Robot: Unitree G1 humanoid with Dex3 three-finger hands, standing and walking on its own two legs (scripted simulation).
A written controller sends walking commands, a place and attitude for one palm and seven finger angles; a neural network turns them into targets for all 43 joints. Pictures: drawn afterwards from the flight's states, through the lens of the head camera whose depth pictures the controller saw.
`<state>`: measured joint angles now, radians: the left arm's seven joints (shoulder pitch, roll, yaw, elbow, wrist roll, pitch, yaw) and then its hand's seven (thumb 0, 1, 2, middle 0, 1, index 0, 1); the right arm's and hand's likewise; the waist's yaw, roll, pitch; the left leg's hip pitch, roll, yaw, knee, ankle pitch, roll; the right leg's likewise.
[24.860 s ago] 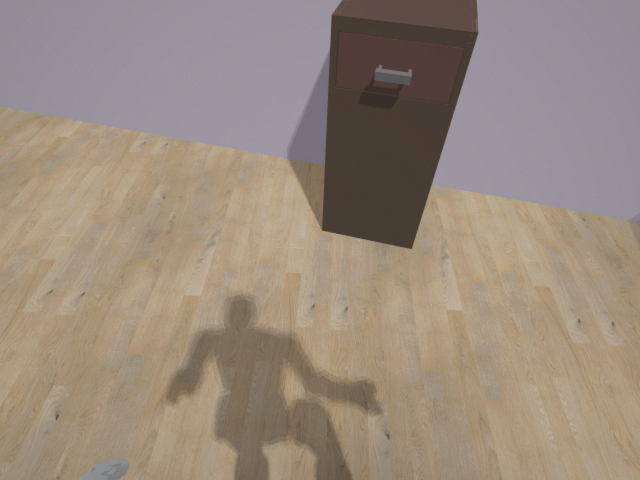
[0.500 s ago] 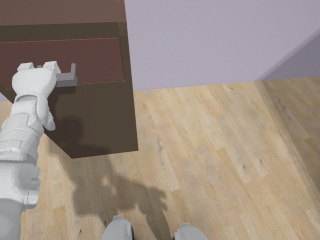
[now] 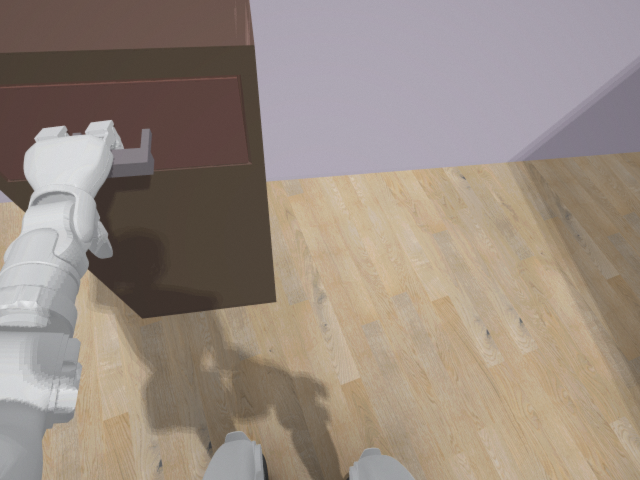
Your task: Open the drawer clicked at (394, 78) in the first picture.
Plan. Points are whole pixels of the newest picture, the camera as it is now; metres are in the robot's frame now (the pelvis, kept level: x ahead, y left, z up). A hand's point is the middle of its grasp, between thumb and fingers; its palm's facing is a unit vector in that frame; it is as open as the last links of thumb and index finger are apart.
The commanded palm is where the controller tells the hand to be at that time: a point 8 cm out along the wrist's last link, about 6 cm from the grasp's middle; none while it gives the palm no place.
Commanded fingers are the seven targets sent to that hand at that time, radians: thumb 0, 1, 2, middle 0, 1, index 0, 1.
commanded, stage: close the thumb around the handle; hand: left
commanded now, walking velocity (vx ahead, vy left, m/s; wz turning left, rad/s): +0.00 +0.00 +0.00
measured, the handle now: (110, 151) +0.53 +0.26 +0.04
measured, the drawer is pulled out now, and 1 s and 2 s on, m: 0.00 0.02 0.14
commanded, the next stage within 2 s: pull the drawer open in 0.60 s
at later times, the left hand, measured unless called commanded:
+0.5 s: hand (91, 192) +0.48 +0.28 +0.02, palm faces -0.09 -0.04 -1.00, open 5.9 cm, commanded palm +0.47 +0.26 +0.07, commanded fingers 0.00 0.90 0.90 -0.40 -1.35 -0.40 -1.35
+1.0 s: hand (89, 208) +0.46 +0.28 +0.02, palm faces -0.07 -0.06 -1.00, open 5.7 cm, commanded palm +0.43 +0.26 +0.07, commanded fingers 0.00 0.90 0.90 -0.40 -1.35 -0.40 -1.35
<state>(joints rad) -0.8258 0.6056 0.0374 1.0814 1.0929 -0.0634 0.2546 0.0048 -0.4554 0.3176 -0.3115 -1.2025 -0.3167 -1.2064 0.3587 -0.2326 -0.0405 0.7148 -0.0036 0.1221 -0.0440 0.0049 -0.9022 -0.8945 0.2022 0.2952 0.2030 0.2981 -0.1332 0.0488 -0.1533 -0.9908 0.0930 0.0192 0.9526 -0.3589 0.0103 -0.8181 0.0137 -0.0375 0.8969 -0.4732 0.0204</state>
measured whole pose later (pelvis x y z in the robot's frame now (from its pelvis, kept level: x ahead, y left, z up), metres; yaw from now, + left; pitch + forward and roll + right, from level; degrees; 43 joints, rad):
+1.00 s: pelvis +0.02 +0.00 +0.01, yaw -1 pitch +21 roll -3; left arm -0.58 0.55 0.09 0.88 1.06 -0.09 0.29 0.00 0.70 0.81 -0.35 -1.35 -0.38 -1.35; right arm 0.34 -0.24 -0.07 0.71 0.00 0.17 -0.02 0.01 -0.90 -0.89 0.20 0.29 0.20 0.30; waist -0.09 0.05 -0.17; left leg -0.90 0.09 0.05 0.91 -0.38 0.01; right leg -0.74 0.01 0.00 0.85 -0.48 0.02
